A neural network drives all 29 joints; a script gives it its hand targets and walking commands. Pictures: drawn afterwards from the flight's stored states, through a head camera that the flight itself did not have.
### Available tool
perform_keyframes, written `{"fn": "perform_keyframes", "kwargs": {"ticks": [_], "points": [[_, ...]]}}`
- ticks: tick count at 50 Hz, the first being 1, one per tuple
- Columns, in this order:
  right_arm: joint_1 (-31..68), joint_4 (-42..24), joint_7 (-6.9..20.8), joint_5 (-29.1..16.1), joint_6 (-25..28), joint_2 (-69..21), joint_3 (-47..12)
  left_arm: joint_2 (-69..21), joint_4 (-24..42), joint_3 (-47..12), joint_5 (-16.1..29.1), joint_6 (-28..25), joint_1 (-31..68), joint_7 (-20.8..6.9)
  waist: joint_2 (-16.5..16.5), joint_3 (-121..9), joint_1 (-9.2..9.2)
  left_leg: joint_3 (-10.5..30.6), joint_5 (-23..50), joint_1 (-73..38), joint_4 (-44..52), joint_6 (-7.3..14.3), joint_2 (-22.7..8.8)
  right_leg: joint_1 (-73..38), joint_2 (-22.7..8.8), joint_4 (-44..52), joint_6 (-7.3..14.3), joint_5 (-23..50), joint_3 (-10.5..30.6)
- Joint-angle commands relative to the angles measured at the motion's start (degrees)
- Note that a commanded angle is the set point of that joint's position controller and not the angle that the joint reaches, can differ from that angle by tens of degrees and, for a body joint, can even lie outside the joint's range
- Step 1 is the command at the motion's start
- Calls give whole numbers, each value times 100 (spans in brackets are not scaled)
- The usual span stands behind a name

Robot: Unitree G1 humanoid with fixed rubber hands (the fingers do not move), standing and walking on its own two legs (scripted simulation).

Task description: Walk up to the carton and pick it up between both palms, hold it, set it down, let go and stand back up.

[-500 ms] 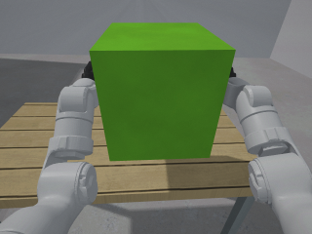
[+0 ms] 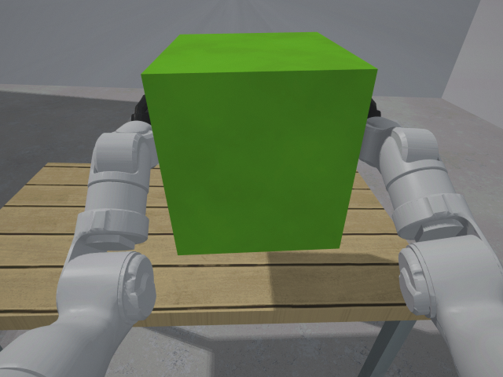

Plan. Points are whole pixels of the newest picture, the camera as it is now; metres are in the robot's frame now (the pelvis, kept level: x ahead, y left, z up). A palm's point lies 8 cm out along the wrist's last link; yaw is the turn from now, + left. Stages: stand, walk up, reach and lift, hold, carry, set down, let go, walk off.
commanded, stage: hold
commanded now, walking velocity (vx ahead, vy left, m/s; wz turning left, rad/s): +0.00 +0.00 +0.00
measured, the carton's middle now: (253, 133) +0.41 +0.00 +0.28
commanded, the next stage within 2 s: set down in 0.98 s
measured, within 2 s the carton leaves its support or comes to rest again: neither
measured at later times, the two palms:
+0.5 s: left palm (144, 137) +0.37 +0.17 +0.28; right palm (367, 136) +0.36 -0.16 +0.30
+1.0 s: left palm (144, 138) +0.37 +0.17 +0.28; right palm (366, 136) +0.37 -0.16 +0.30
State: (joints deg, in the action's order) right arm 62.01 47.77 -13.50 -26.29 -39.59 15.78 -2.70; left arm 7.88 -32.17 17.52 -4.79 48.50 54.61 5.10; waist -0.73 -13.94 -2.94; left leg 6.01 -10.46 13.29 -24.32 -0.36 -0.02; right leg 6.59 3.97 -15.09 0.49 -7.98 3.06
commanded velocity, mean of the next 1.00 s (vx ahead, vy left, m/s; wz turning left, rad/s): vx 0.00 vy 0.00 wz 0.00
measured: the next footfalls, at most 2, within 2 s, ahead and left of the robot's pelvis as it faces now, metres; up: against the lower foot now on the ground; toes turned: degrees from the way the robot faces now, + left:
none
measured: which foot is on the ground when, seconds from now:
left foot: down 0.00-1.00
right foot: down 0.00-1.00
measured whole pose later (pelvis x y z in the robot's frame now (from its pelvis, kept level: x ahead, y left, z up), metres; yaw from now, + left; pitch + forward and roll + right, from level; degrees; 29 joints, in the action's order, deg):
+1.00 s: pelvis +0.00 +0.00 +0.00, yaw +0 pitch +0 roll -2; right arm 61.6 48.3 -13.3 -26.6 -39.0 16.2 -4.3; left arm 7.7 -34.1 17.9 -4.7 47.2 54.7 5.2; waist -1.1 -14.5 -2.3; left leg 5.6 -10.3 13.7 -24.4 -0.2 -0.1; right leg 7.4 4.0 -15.7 0.4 -7.9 3.6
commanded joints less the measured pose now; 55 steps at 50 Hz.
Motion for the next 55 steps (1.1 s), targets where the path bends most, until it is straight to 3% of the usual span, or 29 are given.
{"fn": "perform_keyframes", "kwargs": {"ticks": [1,3,4,5,6,7,8,13,15,16,17,22,23,25,26,27,28,30,32,33,39,40,41,42,43,44,47,52,55], "points": [[5595,-2172,878,-1034,299,-4275,-830,-3794,1566,-2133,1140,-610,5660,-961,-386,-2308,-63,-174,1499,-972,224,-283,129,-411,112,75,-161,1037,-32],[5508,-2070,879,-1099,292,-4285,-922,-3690,1382,-1968,1000,-584,5490,-962,-295,-2272,18,-204,1641,-1063,204,-247,141,-470,120,67,-185,1173,-22],[5424,-2004,866,-1051,280,-4251,-817,-3717,1386,-2031,1038,-589,5512,-980,-317,-2201,-97,-188,1656,-1066,209,-274,127,-454,120,72,-170,1199,-6],[5624,-2233,861,-1117,337,-4295,-925,-3761,1428,-2049,1037,-583,5479,-982,-322,-2303,21,-198,1761,-1042,151,-258,154,-524,125,65,-172,1287,6],[5639,-2273,845,-1124,335,-4291,-919,-3766,1444,-2069,1054,-579,5469,-972,-270,-2332,-29,-182,1708,-1036,153,-251,162,-544,139,71,-173,1247,-6],[5639,-2346,827,-1148,333,-4452,-1064,-3662,1465,-1982,1061,-610,5487,-967,-88,-2387,58,-201,1747,-1037,109,-176,204,-594,126,42,-261,1390,-25],[5691,-2435,825,-1166,349,-4435,-1014,-3735,1576,-2133,1136,-624,5619,-951,-205,-2449,-50,-178,1690,-1063,118,-220,192,-506,130,21,-248,1361,-26],[5648,-2225,868,-999,310,-4387,-811,-3806,1362,-2147,1160,-634,5680,-903,-286,-2128,-75,-183,1249,-971,232,-195,141,-127,123,147,-174,744,-42],[5656,-2267,886,-970,318,-4463,-811,-3825,1365,-2149,1235,-644,5644,-897,-147,-2240,-36,-190,1200,-924,245,-152,133,-198,123,140,-181,762,-21],[5862,-2441,878,-1055,341,-4543,-936,-3764,1412,-2058,1216,-650,5707,-902,-19,-2443,86,-202,1363,-1001,187,-110,163,-331,127,104,-229,956,-30],[5604,-2212,860,-1078,272,-4410,-870,-3722,1348,-2019,1174,-630,5603,-906,-95,-2324,-7,-188,1451,-1085,192,-161,145,-319,135,80,-221,1060,-32],[5710,-2114,882,-1025,296,-4417,-794,-3738,1262,-1956,1096,-650,5750,-949,-309,-2098,41,-223,1112,-865,279,-182,155,-132,87,144,-190,587,-4],[5841,-2123,912,-988,319,-4428,-756,-3755,1115,-1883,1086,-650,5739,-945,-178,-2033,96,-219,984,-803,327,-138,132,-76,96,189,-166,386,-21],[5868,-2229,920,-978,373,-4412,-749,-3888,1089,-2067,1183,-665,5675,-935,-295,-2366,1,-225,1096,-850,255,-154,131,-206,75,161,-157,625,32],[5995,-2319,893,-1000,372,-4563,-915,-3752,1148,-1930,1150,-696,5700,-915,-97,-2470,141,-225,1254,-880,186,-82,189,-337,69,133,-226,851,39],[5689,-2243,863,-1057,329,-4455,-864,-3834,1423,-2128,1225,-710,5696,-902,-229,-2658,-80,-192,1549,-1081,135,-185,175,-458,99,54,-231,1260,34],[5761,-2142,844,-1058,304,-4386,-849,-3706,1215,-1928,1126,-671,5708,-904,-232,-2359,23,-199,1500,-1021,150,-181,186,-388,77,87,-235,1175,17],[5551,-2042,843,-1011,298,-4236,-706,-3793,1200,-2051,1177,-656,5579,-939,-308,-2277,-166,-181,1390,-1010,213,-250,140,-375,97,109,-190,1039,-4],[5650,-2159,883,-1010,333,-4336,-786,-3797,1263,-2003,1186,-664,5583,-951,-227,-2358,-40,-184,1337,-940,250,-201,142,-390,103,113,-166,868,-17],[5554,-1917,902,-966,295,-4340,-707,-3772,1368,-2046,1195,-705,5815,-938,-293,-2308,-133,-188,1284,-909,272,-226,134,-337,98,106,-161,823,-4],[5860,-2107,922,-969,370,-4415,-799,-3791,1142,-1909,1098,-684,5735,-932,-191,-2296,79,-215,1259,-876,238,-178,166,-316,113,100,-191,732,-40],[5812,-1962,918,-951,336,-4431,-793,-3711,1122,-1855,1068,-687,5749,-926,-118,-2214,56,-202,1226,-868,260,-145,159,-305,118,113,-192,706,-35],[5883,-2231,909,-1010,396,-4476,-830,-3825,1296,-2010,1168,-703,5782,-929,-176,-2537,30,-187,1426,-956,181,-181,157,-405,124,57,-189,937,-48],[5618,-2016,899,-1048,342,-4296,-825,-3797,1236,-2006,1116,-677,5593,-916,-335,-2369,-38,-173,1543,-1047,186,-238,147,-382,127,76,-158,1036,-20],[5889,-2423,883,-1097,414,-4446,-978,-3817,1308,-1962,1140,-670,5575,-923,-157,-2608,106,-198,1650,-1034,118,-185,179,-497,123,75,-210,1165,-21],[5750,-2253,870,-1102,347,-4438,-913,-3720,1513,-2037,1208,-719,5823,-902,-171,-2615,-32,-181,1631,-1073,130,-199,181,-517,128,50,-223,1191,-18],[5878,-2455,881,-1119,392,-4500,-960,-3762,1410,-2030,1237,-685,5730,-893,-122,-2482,76,-202,1529,-1049,138,-163,193,-308,114,80,-267,1068,-56],[5865,-2223,870,-951,626,-4441,-751,-3994,1277,-2129,1249,-857,5882,-909,-435,-2135,-106,-104,1244,-993,212,-270,151,-116,106,105,-145,674,-96],[5816,-1761,978,-523,948,-4344,-466,-3939,987,-1898,1068,-1154,6015,-929,-382,-2063,-75,-141,928,-1044,327,-254,130,-8,83,138,-108,322,-203]]}}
